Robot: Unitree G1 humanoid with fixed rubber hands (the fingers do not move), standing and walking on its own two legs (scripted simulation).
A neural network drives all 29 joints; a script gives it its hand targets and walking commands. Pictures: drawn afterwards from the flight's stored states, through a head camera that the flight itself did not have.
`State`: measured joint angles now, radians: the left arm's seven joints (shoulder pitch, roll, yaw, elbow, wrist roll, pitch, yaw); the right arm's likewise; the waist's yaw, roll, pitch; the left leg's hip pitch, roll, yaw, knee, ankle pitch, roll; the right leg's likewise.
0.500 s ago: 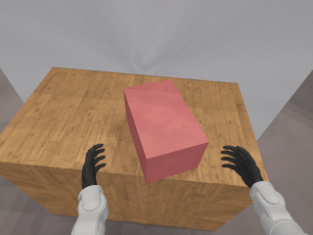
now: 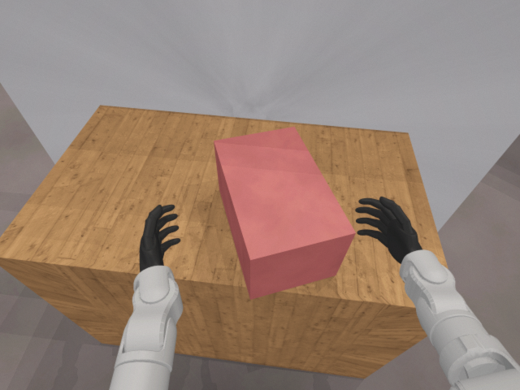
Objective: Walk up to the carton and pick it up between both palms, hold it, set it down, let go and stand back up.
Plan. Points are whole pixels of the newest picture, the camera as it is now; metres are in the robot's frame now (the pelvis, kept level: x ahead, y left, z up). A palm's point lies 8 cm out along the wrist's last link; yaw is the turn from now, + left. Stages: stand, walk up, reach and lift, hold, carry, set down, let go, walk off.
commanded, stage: reach and lift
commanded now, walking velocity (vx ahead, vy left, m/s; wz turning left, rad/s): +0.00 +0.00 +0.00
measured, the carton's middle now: (273, 207) +0.46 +0.03 -0.04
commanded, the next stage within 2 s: none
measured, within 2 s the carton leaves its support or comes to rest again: neither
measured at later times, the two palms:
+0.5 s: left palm (146, 221) +0.32 +0.22 +0.07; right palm (383, 188) +0.43 -0.15 +0.08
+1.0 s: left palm (140, 185) +0.37 +0.23 +0.10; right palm (360, 144) +0.49 -0.11 +0.12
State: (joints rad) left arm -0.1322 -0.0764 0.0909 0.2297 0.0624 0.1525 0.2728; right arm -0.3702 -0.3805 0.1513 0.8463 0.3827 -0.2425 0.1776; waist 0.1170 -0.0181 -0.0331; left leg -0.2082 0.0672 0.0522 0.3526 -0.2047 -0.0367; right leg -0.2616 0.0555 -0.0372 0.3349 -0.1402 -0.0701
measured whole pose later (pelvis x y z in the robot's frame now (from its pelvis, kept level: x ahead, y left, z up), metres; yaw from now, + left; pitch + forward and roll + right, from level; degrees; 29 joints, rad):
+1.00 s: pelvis +0.00 -0.01 +0.00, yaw +2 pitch +13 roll +0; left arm -0.69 0.01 0.22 0.59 -0.01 0.26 0.23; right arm -1.00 -0.38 0.09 1.17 0.31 0.03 0.10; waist 0.21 0.01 -0.13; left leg -0.40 0.07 0.02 0.35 -0.17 -0.05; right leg -0.43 0.06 -0.07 0.30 -0.10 -0.07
